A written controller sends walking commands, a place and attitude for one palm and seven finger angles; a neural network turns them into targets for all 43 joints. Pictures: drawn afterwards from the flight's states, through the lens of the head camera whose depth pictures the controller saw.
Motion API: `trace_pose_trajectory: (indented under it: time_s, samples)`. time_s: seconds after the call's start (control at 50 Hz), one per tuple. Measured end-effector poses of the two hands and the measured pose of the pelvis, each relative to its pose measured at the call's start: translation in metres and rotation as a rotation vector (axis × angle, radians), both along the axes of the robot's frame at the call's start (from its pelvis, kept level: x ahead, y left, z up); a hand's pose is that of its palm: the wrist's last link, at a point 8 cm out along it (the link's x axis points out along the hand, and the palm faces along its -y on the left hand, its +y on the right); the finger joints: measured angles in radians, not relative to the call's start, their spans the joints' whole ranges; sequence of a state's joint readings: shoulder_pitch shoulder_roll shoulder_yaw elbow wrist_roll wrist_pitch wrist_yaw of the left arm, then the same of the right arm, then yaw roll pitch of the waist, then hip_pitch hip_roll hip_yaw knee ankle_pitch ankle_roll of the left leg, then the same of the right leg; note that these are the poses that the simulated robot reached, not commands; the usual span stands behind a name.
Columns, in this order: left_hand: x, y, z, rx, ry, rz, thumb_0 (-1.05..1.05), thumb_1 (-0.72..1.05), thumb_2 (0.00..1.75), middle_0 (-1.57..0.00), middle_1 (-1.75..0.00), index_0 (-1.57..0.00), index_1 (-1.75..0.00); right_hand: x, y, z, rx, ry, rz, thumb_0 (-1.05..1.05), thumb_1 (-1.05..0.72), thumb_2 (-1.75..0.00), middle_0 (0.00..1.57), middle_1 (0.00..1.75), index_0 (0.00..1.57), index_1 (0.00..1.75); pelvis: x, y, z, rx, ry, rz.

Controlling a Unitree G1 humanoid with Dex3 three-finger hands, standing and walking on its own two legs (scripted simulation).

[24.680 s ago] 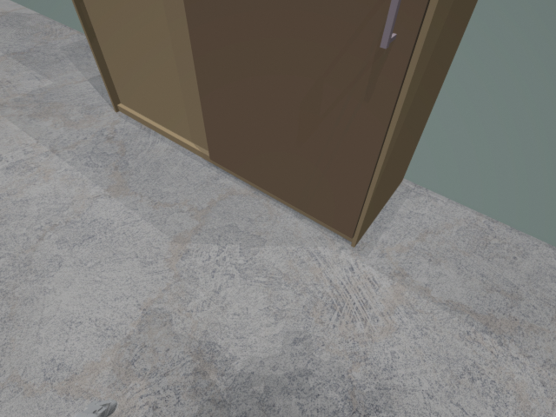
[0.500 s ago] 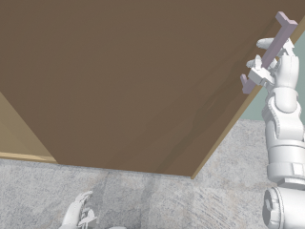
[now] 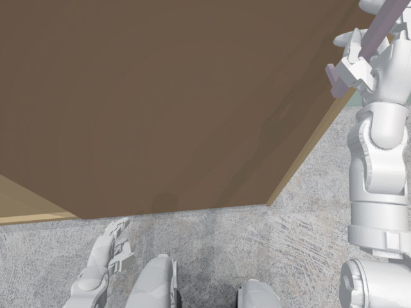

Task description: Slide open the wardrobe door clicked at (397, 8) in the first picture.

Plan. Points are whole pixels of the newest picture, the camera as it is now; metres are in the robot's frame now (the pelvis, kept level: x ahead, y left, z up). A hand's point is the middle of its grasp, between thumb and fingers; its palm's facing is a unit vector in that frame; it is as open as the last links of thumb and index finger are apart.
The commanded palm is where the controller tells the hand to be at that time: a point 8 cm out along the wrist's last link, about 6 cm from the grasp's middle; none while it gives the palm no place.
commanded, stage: step sideways, sliding the door along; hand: right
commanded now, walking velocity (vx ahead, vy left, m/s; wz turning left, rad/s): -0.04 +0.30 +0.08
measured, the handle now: (362, 35) +0.46 -0.24 +0.22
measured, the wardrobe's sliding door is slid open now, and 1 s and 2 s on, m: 0.01 0.23 0.52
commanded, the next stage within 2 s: none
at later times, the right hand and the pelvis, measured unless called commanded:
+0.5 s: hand (292, 62) +0.42 -0.14 +0.21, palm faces +0.47 +0.88 -0.03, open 6.6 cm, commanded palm +0.38 -0.11 +0.21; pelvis +0.07 +0.11 +0.00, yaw -4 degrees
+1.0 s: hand (181, 71) +0.41 +0.02 +0.21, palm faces +0.45 +0.89 -0.05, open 6.8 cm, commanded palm +0.37 +0.04 +0.20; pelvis +0.07 +0.23 +0.01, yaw +0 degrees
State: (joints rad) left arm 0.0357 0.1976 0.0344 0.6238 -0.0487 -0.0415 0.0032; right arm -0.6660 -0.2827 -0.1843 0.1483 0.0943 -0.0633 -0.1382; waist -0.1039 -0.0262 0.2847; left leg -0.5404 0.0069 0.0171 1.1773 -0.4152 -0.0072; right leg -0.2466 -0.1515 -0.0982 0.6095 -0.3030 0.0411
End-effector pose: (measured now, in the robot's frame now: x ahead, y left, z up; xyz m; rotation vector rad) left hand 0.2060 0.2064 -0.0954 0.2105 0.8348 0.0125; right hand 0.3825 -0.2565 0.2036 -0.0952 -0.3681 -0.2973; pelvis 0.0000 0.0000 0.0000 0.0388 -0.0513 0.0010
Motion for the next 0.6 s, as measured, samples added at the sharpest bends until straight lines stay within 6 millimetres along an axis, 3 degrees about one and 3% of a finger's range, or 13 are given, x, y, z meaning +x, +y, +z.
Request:
trace_pose_trajectory:
  time_s: [0.08, 0.16, 0.24, 0.32, 0.42, 0.48, 0.6]
  samples:
    - [0.03, -0.017, 0.012, -0.059, -0.038, -0.096, 0.01, 0.91, 0.9, -0.2, -0.3, -0.2, -0.3, -0.001, 0.006, 0.001, 0.005, 0.011, -0.017, 0.0, -0.78, -0.86, 0.45, 1.41, 0.22, 1.32, 0.013, 0.02, 0.008, 0.031, -0.004, -0.003]
    - [0.055, -0.014, 0.016, -0.097, -0.066, -0.167, 0.01, 0.9, 0.9, -0.2, -0.3, -0.2, -0.3, -0.001, 0.015, 0.001, -0.001, 0.016, -0.056, 0.0, -0.78, -0.87, 0.45, 1.41, 0.22, 1.32, 0.03, 0.047, 0.009, 0.045, -0.014, -0.015]
    - [0.08, 0.009, 0.007, -0.136, -0.106, -0.195, 0.01, 0.9, 0.9, -0.2, -0.3, -0.2, -0.31, -0.001, 0.028, 0.001, -0.019, 0.008, -0.141, -0.01, -0.77, -0.87, 0.45, 1.41, 0.21, 1.31, 0.051, 0.08, -0.001, 0.026, -0.028, -0.027]
    - [0.1, 0.051, -0.007, -0.13, -0.119, -0.158, 0.01, 0.9, 0.9, -0.2, -0.3, -0.2, -0.31, -0.001, 0.043, 0.0, -0.041, -0.005, -0.237, -0.02, -0.76, -0.87, 0.45, 1.41, 0.16, 1.33, 0.062, 0.104, -0.007, 0.003, -0.015, -0.053]
    - [0.098, 0.105, -0.005, -0.016, -0.068, -0.059, 0.01, 0.91, 0.9, -0.2, -0.3, -0.2, -0.3, -0.002, 0.064, -0.001, -0.024, -0.023, -0.251, -0.01, -0.77, -0.85, 0.45, 1.41, 0.13, 1.36, 0.065, 0.107, 0.003, -0.04, 0.042, -0.079]
    - [0.089, 0.126, -0.002, 0.056, -0.042, -0.024, 0.01, 0.91, 0.9, -0.19, -0.3, -0.2, -0.3, -0.003, 0.074, -0.003, -0.022, -0.057, -0.204, -0.01, -0.77, -0.83, 0.45, 1.41, 0.13, 1.32, 0.07, 0.106, -0.003, -0.004, 0.049, -0.078]
    - [0.068, 0.135, 0.014, 0.051, 0.0, -0.067, 0.01, 0.91, 0.9, -0.19, -0.3, -0.19, -0.3, -0.004, 0.1, -0.005, -0.002, -0.075, -0.14, 0.0, -0.78, -0.81, 0.45, 1.41, 0.14, 1.23, 0.074, 0.125, 0.007, 0.031, 0.005, -0.041]
